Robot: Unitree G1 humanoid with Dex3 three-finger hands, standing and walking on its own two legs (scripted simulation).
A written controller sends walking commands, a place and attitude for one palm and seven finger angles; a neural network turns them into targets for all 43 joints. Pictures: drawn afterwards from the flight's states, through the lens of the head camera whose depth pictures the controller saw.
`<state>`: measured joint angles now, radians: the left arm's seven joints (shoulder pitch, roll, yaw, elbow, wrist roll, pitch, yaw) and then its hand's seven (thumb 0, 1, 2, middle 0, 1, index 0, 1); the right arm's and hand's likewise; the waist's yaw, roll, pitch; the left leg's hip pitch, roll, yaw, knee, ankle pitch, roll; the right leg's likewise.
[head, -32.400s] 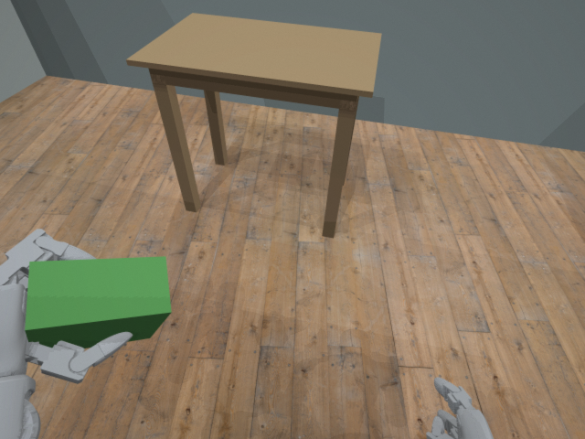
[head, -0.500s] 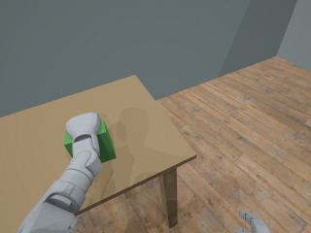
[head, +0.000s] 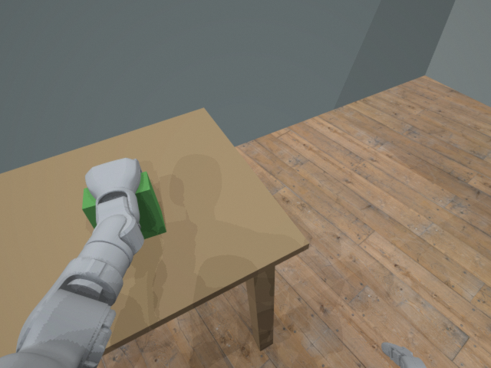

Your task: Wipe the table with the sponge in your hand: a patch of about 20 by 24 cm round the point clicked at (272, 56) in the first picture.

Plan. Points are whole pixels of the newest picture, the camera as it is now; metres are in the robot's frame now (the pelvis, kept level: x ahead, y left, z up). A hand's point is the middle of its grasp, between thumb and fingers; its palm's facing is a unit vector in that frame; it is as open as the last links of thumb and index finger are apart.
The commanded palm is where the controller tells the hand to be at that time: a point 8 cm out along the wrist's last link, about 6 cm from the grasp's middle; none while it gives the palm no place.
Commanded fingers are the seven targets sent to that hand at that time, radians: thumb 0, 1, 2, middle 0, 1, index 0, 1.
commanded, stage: wipe forward along the third lane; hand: left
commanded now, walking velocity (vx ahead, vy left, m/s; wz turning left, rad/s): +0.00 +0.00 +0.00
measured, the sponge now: (130, 218) +0.39 +0.24 +0.02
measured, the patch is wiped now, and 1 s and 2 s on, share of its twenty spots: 1.00 1.00 1.00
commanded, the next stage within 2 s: wipe back along the third lane in 0.20 s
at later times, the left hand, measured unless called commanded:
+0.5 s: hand (116, 188) +0.43 +0.27 +0.06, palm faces -0.05 -0.02 -1.00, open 10.2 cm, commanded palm +0.39 +0.25 +0.10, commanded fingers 0.00 0.10 1.30 -1.20 -1.60 -1.20 -1.60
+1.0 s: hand (121, 204) +0.39 +0.25 +0.06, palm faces +0.01 -0.03 -1.00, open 10.2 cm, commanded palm +0.34 +0.22 +0.10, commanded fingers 0.00 0.10 1.30 -1.20 -1.60 -1.20 -1.60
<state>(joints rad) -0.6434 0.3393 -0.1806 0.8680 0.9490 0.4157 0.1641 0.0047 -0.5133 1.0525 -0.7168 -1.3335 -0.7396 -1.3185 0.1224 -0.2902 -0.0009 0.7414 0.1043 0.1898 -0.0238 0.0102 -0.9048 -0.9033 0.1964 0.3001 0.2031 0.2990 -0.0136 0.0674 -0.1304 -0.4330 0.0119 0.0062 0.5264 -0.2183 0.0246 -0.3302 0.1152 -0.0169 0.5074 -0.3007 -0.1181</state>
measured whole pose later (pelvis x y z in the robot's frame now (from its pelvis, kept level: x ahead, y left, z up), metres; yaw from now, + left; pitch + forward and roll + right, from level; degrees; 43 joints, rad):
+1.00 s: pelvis +0.00 +0.08 +0.00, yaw +2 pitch +6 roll -1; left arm -0.66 0.11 -0.43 0.79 0.94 0.62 0.27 0.00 -0.50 1.05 -0.69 -1.36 -0.72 -1.34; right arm 0.02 -0.21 0.01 0.72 0.09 0.25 0.07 0.01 -0.90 -0.90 0.20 0.30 0.20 0.30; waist 0.06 0.06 -0.15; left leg -0.41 -0.07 0.01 0.55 -0.23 0.09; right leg -0.29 0.03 -0.02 0.51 -0.32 -0.02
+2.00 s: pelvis +0.00 +0.01 +0.00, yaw +0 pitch -1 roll +1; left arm -0.13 0.21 -0.44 0.19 0.97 0.66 0.19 0.01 -0.49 1.05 -0.67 -1.37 -0.70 -1.36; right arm -0.04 -0.27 0.02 0.67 0.10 0.25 0.09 0.01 -0.91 -0.90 0.19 0.30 0.20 0.30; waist 0.07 0.11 -0.12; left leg -0.25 0.00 0.02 0.50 -0.22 0.01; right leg -0.16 0.10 0.00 0.50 -0.31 -0.11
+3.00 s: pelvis -0.02 +0.01 +0.00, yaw -3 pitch -3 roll +1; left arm 0.03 0.36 -0.20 0.08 0.94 0.54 0.10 -0.01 -0.51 1.05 -0.71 -1.34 -0.73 -1.32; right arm -0.01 -0.28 0.02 0.71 0.08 0.11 -0.02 0.01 -0.90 -0.90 0.20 0.30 0.20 0.30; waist 0.08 0.11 -0.08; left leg -0.24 -0.01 -0.03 0.50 -0.22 0.02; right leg -0.16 0.12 0.04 0.50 -0.29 -0.11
